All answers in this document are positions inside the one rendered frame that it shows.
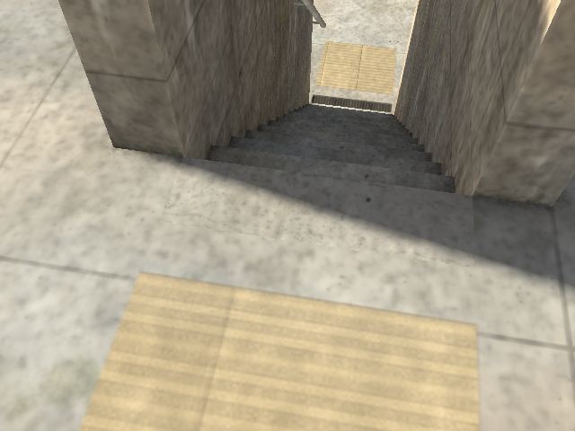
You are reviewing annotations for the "stairs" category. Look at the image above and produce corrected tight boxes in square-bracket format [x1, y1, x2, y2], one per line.
[207, 102, 455, 193]

